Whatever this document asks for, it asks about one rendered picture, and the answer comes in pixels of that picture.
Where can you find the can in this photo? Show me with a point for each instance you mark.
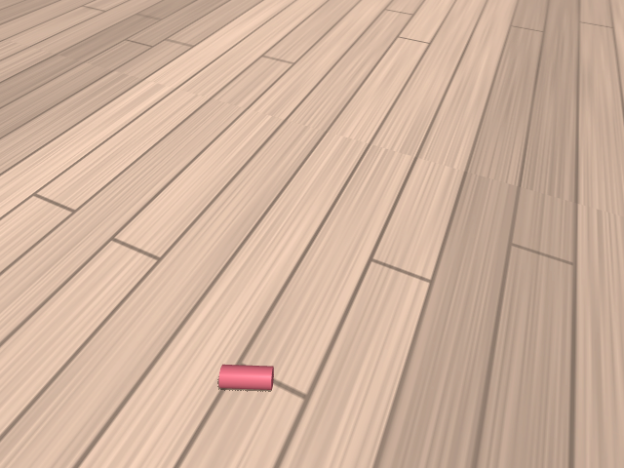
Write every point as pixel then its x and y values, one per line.
pixel 246 377

